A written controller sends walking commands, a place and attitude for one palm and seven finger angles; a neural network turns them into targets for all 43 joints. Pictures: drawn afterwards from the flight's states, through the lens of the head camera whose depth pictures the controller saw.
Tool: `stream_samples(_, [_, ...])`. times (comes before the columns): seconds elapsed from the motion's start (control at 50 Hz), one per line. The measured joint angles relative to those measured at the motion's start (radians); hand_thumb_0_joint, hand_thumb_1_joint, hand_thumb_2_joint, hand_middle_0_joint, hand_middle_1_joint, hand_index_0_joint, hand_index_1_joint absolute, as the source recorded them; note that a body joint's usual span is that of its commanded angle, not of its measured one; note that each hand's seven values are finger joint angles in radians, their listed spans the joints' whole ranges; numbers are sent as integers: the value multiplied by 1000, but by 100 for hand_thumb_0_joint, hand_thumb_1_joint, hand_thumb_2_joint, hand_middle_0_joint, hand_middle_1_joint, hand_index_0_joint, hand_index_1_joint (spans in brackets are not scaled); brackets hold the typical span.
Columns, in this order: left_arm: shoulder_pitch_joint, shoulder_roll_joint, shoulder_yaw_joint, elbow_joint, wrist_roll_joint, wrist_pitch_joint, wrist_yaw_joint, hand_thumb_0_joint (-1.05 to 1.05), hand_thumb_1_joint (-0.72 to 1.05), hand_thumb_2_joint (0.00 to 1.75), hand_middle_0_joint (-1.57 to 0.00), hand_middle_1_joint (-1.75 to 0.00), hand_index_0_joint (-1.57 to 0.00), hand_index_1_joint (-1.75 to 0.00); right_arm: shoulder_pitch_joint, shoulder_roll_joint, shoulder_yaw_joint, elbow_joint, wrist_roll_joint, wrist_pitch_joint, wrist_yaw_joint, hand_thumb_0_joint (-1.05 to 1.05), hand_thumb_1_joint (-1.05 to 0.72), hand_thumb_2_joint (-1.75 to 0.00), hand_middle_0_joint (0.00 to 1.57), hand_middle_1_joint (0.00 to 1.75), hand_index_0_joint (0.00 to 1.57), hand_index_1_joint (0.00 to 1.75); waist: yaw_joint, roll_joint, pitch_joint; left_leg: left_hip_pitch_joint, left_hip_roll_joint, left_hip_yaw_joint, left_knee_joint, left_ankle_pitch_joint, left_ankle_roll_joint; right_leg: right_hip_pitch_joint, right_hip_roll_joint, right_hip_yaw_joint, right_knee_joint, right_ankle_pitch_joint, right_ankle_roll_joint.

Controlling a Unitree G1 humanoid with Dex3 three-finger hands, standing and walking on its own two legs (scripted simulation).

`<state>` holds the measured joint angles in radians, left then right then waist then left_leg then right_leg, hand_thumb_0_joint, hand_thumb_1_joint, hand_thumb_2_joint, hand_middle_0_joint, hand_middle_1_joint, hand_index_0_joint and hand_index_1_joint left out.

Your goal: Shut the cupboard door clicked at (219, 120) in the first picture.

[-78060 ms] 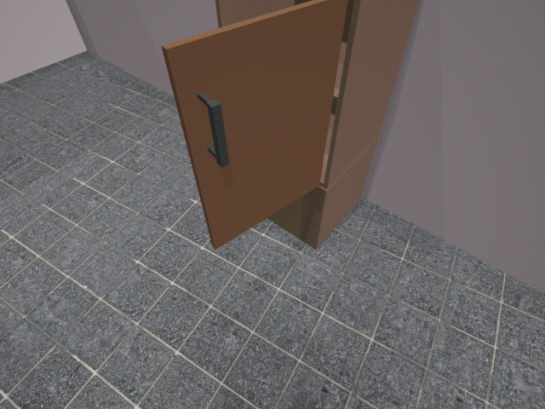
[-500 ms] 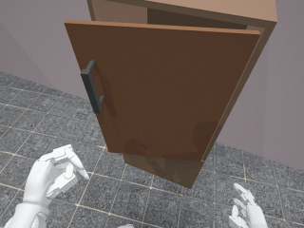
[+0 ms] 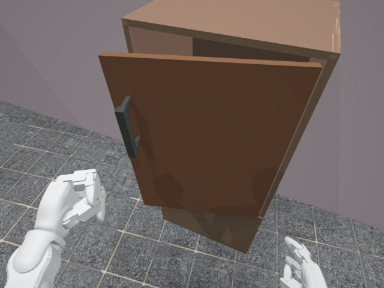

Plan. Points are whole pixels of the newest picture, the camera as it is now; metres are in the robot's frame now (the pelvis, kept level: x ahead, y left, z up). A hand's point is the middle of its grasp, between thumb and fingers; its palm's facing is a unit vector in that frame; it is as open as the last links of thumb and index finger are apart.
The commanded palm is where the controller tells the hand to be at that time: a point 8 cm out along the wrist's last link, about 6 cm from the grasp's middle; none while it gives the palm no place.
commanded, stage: raise the hand and make a fist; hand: left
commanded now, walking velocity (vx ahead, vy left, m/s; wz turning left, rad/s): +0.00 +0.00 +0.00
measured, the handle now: (130, 128) +0.44 +0.19 +0.11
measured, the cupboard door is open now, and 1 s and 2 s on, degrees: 17 17 17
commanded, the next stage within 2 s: bring the fist close to the handle in 0.30 s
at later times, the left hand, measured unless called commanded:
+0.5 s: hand (106, 211) +0.22 +0.17 +0.11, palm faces +0.00 -1.00 -0.07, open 3.1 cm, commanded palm +0.21 +0.22 +0.11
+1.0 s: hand (116, 180) +0.29 +0.18 +0.11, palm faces -0.02 -1.00 -0.05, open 3.1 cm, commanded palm +0.27 +0.22 +0.11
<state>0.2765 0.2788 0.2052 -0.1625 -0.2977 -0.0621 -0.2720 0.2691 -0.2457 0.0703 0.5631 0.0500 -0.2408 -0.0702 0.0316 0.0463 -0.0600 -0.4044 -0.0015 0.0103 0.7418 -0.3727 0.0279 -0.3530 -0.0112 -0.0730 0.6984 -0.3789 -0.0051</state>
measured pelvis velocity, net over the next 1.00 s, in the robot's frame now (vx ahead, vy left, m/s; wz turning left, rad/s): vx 0.00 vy -0.01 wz -0.01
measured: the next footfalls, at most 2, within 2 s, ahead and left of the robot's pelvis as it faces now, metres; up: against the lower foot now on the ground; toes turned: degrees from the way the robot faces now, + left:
none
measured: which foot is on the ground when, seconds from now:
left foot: down 0.00-1.00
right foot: down 0.00-1.00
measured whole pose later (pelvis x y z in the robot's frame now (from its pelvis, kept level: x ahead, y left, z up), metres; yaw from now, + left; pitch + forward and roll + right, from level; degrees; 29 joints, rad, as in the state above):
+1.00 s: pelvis +0.00 -0.01 +0.00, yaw -1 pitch +2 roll +0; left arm 0.04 0.27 0.21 0.10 -0.27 -0.09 -0.26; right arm 0.25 -0.27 0.04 0.61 0.05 -0.24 -0.08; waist 0.02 0.04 -0.04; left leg -0.39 0.01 0.02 0.70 -0.35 0.01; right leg -0.36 0.00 -0.06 0.69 -0.37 -0.02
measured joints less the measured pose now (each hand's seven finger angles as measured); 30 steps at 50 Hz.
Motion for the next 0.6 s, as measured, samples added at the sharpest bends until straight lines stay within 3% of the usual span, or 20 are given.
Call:
stream_samples(0.44, [17,-16,-12,38,7,-39,10,1,90,90,-130,-150,-130,-150,-9,-13,-19,17,-1,-24,-4,1,-90,-90,20,30,20,30,-4,4,16,20,12,-5,-25,25,-20,11,13,-5,-7,14,-20])
stream_samples(0.6, [-80,-17,-30,102,22,-47,22,1,89,90,-130,-150,-130,-150,-18,-16,-15,37,0,-33,-13,1,-90,-90,20,30,20,30,-4,8,28,15,10,-12,-23,28,-22,7,11,-11,-2,11,-22])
